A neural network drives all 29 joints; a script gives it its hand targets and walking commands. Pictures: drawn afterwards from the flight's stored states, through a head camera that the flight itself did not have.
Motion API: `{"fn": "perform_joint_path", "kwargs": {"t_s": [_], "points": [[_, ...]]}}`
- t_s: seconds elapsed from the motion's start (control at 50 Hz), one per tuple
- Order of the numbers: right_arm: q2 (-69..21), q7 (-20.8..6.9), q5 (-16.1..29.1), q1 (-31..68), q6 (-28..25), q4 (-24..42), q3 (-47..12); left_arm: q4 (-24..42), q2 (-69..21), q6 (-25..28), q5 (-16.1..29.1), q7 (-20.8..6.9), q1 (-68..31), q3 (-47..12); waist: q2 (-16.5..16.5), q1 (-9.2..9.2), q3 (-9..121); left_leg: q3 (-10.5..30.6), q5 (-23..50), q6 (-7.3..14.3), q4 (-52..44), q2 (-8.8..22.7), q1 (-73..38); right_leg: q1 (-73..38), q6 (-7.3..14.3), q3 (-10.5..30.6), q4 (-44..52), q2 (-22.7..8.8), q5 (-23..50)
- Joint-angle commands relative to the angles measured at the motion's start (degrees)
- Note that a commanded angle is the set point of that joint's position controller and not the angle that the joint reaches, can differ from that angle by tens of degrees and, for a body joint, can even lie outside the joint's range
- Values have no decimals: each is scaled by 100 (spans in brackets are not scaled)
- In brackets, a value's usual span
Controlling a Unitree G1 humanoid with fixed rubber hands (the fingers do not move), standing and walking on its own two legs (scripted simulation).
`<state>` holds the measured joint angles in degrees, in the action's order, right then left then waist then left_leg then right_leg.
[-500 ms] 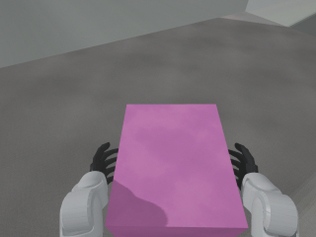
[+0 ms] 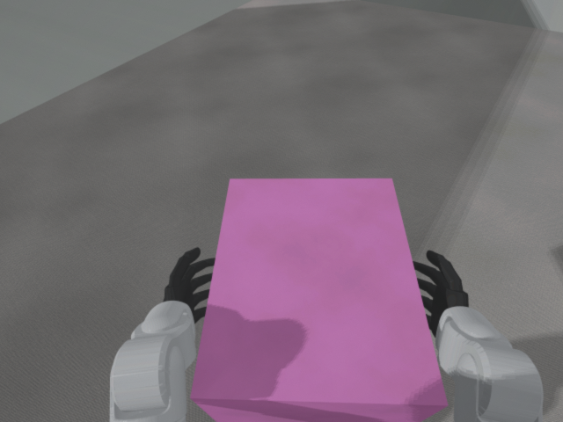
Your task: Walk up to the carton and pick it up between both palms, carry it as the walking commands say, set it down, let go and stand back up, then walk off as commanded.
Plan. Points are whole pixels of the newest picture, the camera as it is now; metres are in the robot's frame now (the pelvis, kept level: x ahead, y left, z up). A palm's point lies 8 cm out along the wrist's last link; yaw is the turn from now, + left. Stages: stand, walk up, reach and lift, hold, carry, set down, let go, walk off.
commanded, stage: carry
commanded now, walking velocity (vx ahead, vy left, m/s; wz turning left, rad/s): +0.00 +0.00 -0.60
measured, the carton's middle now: (309, 307) +0.30 -0.01 +0.01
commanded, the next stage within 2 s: none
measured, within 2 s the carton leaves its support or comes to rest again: neither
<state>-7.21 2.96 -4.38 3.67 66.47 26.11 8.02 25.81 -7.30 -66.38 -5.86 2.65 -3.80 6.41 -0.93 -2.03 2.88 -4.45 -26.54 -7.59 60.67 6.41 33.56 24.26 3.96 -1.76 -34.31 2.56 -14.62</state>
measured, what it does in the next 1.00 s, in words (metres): walks ahead: left foot, then right foot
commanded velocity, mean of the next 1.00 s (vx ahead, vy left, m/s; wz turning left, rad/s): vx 0.49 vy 0.20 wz -0.01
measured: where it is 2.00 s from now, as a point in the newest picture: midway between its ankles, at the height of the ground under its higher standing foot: (242, 274)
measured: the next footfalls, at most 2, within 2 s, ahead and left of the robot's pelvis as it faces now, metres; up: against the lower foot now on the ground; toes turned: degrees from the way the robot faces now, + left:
left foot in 0.20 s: +0.03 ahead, +0.12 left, +0.00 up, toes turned +3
right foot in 0.50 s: +0.06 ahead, -0.09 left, +0.00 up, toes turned -14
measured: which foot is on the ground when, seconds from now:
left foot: up 0.00-0.18, down 0.20-0.52, up 0.54-0.84, down 0.86-1.00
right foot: down 0.00-0.22, up 0.24-0.48, down 0.50-0.86, up 0.88-1.00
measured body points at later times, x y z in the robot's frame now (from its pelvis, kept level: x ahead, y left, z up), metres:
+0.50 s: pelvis +0.04 +0.03 +0.02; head +0.01 +0.03 +0.46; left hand +0.32 +0.16 +0.10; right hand +0.27 -0.17 +0.10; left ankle -0.01 +0.12 -0.73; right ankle +0.02 -0.08 -0.73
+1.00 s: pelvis +0.25 +0.13 +0.01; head +0.27 +0.13 +0.46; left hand +0.53 +0.26 +0.07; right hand +0.49 -0.07 +0.07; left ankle +0.30 +0.20 -0.73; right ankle +0.14 -0.01 -0.65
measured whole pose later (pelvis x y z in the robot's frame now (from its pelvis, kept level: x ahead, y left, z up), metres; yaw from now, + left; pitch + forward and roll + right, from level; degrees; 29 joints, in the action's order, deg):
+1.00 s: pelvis +0.25 +0.13 +0.01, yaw -8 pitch +3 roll +1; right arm -7.3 3.0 -5.0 4.5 67.7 24.4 6.9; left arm 26.6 -7.3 -68.6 -5.5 2.8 -3.4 7.9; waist 1.7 -0.4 0.4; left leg -14.7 -10.7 4.1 26.3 2.0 18.9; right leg 23.3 -0.9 -3.0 -61.3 -8.3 -25.7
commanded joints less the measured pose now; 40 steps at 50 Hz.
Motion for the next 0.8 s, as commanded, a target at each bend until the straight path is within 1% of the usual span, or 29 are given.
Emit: {"fn": "perform_joint_path", "kwargs": {"t_s": [0.0,0.02,0.04,0.08,0.1,0.12,0.14,0.16,0.18,0.2,0.22,0.24,0.26,0.28,0.32,0.38,0.42,0.46,0.48,0.5,0.52,0.54,0.56,0.58,0.6,0.62,0.66,0.72,0.78], "points": [[-4508,-1336,2334,2374,96,314,-4518,250,-4469,-77,2007,-1198,-2075,-3997,811,217,1608,189,-16,78,-366,-47,179,-1578,747,1904,976,-1656,2616],[-4495,-1333,2309,2332,107,257,-4479,242,-4450,-92,2030,-1206,-2104,-4027,812,227,1608,191,-18,105,-557,-103,80,-1540,745,2003,997,-1657,2602],[-4485,-1337,2293,2290,116,189,-4443,213,-4446,-104,2054,-1217,-2114,-4054,701,254,1669,182,-13,163,-872,-176,-42,-1590,748,2142,1225,-1707,1902],[-4467,-1354,2366,2434,130,201,-4476,226,-4445,-107,2110,-1245,-2192,-4123,690,333,1512,141,-44,348,-1769,-357,-390,-1575,749,2548,2007,-1799,-446],[-4468,-1357,2404,2498,135,200,-4483,268,-4432,-103,2160,-1251,-2266,-4175,776,337,1429,103,-46,441,-2161,-450,-627,-1465,702,2649,2217,-1844,-1195],[-4473,-1353,2413,2525,138,174,-4466,285,-4426,-105,2207,-1253,-2324,-4216,845,328,1375,49,37,545,-2648,-523,-975,-1303,611,2587,2342,-1823,-1586],[-4485,-1341,2406,2511,140,130,-4440,269,-4416,-111,2252,-1254,-2356,-4255,849,293,1349,-74,302,657,-3306,-597,-1568,-1003,452,2322,2374,-1680,-1796],[-4511,-1326,2373,2420,141,47,-4406,232,-4397,-118,2296,-1255,-2378,-4293,731,218,1380,-338,774,745,-4132,-674,-2449,-608,191,1857,2265,-1377,-1997],[-4496,-1308,2315,2346,147,-14,-4352,167,-4375,-120,2308,-1265,-2334,-4309,546,194,1478,-244,577,841,-4441,-457,-3509,-10,-177,1300,1983,-1018,-1766],[-4390,-1294,2181,2147,138,-129,-4236,199,-4390,-158,2365,-1289,-2452,-4355,-397,97,1408,963,-772,1119,-4880,344,-4009,769,-520,514,1072,-504,-1470],[-4378,-1285,2066,2070,148,-248,-4105,242,-4383,-190,2417,-1313,-2659,-4391,-1268,32,1016,2069,-1865,1409,-5536,1205,-3668,1316,-497,-323,-266,-47,-1126],[-4377,-1276,1995,2211,174,-255,-4121,101,-4409,-213,2385,-1346,-2698,-4363,-971,50,492,2268,-1701,1560,-5815,1494,-2975,1372,-412,-73,-1007,-420,-942],[-4342,-1282,1962,2349,202,-247,-4158,-118,-4455,-220,2351,-1375,-2629,-4310,-478,75,364,1858,-1231,1483,-5836,1339,-2587,1213,-368,-9,-1359,-509,-773],[-4363,-1305,1967,2447,215,-284,-4181,-221,-4531,-212,2306,-1377,-2580,-4304,-323,102,439,1350,-730,1390,-5800,1101,-2444,1012,-375,-54,-1517,-524,-606],[-4430,-1339,2008,2493,215,-316,-4207,-291,-4575,-221,2231,-1334,-2476,-4252,-441,134,569,572,-274,1299,-5652,653,-2288,489,-427,-266,-1164,-401,-551],[-4381,-1364,2069,2493,241,-280,-4237,-141,-4557,-264,2295,-1272,-2589,-4283,-686,84,474,452,-309,1536,-5557,608,-2102,-25,-384,-526,-285,-334,-1001],[-4351,-1371,2095,2451,253,-273,-4247,-128,-4485,-283,2242,-1243,-2523,-4237,-660,53,527,439,-63,1652,-5318,634,-2248,-341,-315,-635,455,-353,-786],[-4318,-1361,2110,2443,250,-222,-4233,-115,-4511,-274,2201,-1228,-2403,-4191,-326,128,873,91,163,1476,-4575,403,-1734,-1823,-213,-711,1387,-507,-146],[-4309,-1363,2102,2468,248,-206,-4223,-176,-4516,-259,2174,-1220,-2239,-4131,113,223,1039,-171,344,1258,-3771,222,-996,-2815,-115,-136,1613,-994,-265],[-4319,-1379,2106,2585,262,-130,-4280,-258,-4496,-237,2095,-1216,-2000,-4064,1019,354,1218,-420,473,930,-2681,-32,220,-3721,277,1528,1981,-2133,-1152],[-4191,-1415,2196,2827,294,-11,-4341,-413,-4461,-206,1965,-1196,-1786,-4000,1531,399,1034,-285,-317,825,-2188,-208,1230,-3806,854,3103,2279,-3075,-1082],[-4230,-1439,2354,2978,288,122,-4450,90,-4540,-151,2053,-1178,-2235,-4117,1133,404,798,203,-263,768,-1685,2,1546,-3746,1080,3125,2286,-3244,-52],[-4339,-1436,2439,3033,269,247,-4507,347,-4620,-137,2153,-1172,-2517,-4213,747,381,942,337,-56,708,-1434,94,1391,-3666,1017,2662,2216,-3180,639],[-4424,-1414,2435,2991,255,267,-4469,376,-4673,-132,2198,-1169,-2543,-4246,572,350,1057,359,125,652,-1453,148,1095,-3496,813,2134,2249,-3010,609],[-4483,-1389,2403,2919,232,288,-4442,457,-4686,-105,2241,-1172,-2562,-4264,626,322,1070,266,332,603,-1562,96,822,-3280,597,1649,2289,-2770,537],[-4506,-1365,2375,2833,194,346,-4457,567,-4695,-79,2299,-1185,-2569,-4277,809,304,1035,104,647,558,-1636,-13,550,-3075,423,1189,2287,-2507,817],[-4434,-1305,2245,2665,155,413,-4436,487,-4609,-95,2349,-1223,-2408,-4238,1074,284,895,-129,1156,490,-1891,-116,214,-2809,204,521,2249,-2191,1502],[-4303,-1221,2099,2411,198,416,-4355,473,-4452,-149,2399,-1270,-2257,-4220,1237,253,726,-473,1650,476,-2465,-278,-435,-2517,-64,-139,2203,-1953,2145],[-4193,-1187,2091,2295,286,387,-4279,491,-4277,-221,2375,-1279,-2213,-4191,1428,212,650,-767,1730,601,-3008,-435,-1254,-2235,-277,-449,2003,-1888,1692]]}}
